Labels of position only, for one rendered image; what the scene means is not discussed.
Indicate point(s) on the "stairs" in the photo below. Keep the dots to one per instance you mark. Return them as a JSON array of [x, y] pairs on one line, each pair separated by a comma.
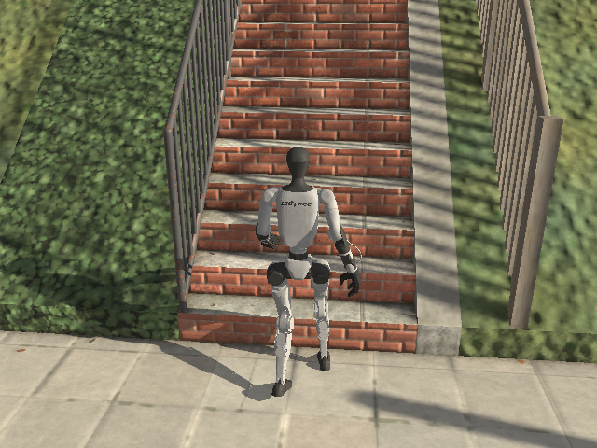
[[330, 76]]

